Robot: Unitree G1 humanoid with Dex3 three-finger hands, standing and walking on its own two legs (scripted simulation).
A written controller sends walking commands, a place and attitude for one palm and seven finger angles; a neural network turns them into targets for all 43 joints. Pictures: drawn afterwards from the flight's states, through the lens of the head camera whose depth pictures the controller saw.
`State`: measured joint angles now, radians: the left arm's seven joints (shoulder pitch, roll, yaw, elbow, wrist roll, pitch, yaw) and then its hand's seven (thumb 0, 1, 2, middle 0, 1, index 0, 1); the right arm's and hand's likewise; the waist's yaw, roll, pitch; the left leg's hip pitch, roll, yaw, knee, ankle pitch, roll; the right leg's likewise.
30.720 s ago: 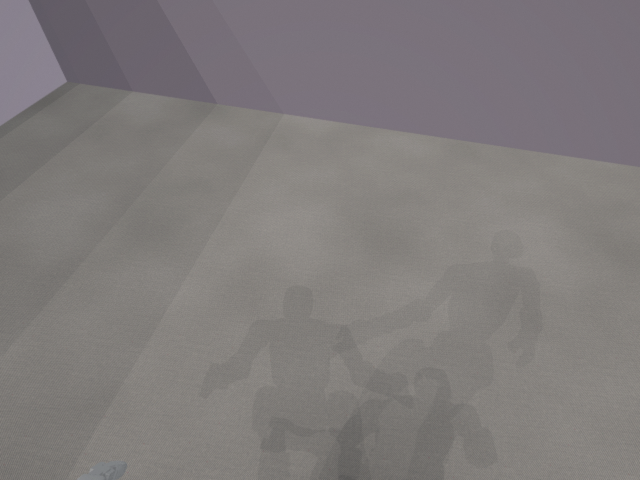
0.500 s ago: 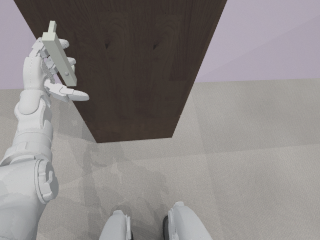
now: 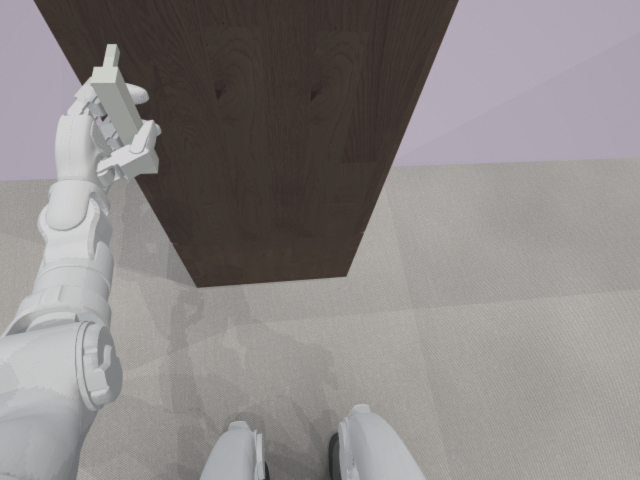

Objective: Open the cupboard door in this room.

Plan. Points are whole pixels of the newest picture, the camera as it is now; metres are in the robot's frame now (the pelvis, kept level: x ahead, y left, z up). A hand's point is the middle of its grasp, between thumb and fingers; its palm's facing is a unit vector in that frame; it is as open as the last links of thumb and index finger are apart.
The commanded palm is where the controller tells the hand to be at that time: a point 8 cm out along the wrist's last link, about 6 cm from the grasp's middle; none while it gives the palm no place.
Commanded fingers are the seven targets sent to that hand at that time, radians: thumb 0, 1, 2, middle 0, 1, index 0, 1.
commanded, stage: close the thumb around the handle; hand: left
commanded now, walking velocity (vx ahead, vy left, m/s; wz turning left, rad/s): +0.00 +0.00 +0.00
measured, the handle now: (132, 114) +0.55 +0.20 +0.07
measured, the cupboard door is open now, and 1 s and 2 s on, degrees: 0 25 40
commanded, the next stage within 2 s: pull the door open along its arc in 0.12 s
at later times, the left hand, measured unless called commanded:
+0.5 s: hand (147, 165) +0.48 +0.18 +0.07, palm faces +0.03 -1.00 +0.00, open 6.1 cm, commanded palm +0.42 +0.22 +0.06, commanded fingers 0.00 0.90 0.90 -0.40 -1.35 -0.40 -1.35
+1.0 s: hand (205, 255) +0.36 +0.10 +0.07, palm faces +0.46 -0.89 +0.03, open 6.2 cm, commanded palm +0.29 +0.13 +0.06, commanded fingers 0.00 0.90 0.90 -0.40 -1.35 -0.40 -1.35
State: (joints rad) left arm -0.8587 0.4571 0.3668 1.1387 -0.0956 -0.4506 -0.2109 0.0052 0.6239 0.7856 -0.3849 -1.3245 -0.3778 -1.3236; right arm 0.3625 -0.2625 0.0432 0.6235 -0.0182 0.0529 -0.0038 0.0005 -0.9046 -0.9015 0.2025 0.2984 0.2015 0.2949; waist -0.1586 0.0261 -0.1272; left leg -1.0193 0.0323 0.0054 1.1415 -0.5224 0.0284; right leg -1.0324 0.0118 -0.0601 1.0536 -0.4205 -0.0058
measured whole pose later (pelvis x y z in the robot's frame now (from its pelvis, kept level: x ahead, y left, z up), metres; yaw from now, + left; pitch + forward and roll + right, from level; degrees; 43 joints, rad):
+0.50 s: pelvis +0.00 +0.00 +0.01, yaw -1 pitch +22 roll -2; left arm -0.71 0.39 0.35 0.98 -0.14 -0.43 -0.19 0.00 0.69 0.77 -0.34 -1.34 -0.33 -1.35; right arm 0.38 -0.26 0.03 0.60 0.00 0.06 0.01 0.00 -0.91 -0.90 0.20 0.30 0.20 0.29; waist -0.14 0.02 -0.14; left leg -0.97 0.04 0.03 1.10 -0.52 0.03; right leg -1.00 0.02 -0.04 1.03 -0.41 -0.01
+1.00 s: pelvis +0.02 -0.01 +0.02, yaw +2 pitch +16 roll -1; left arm -0.12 -0.09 -0.06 0.35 0.08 -0.36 0.55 -0.01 0.68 0.81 -0.31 -1.32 -0.31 -1.31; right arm 0.19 -0.18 0.00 0.56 -0.07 0.01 0.05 0.00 -0.91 -0.90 0.20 0.30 0.20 0.29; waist 0.01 0.01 -0.18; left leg -0.81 0.01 0.00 1.04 -0.52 0.01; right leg -0.84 -0.01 -0.06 1.01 -0.45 -0.02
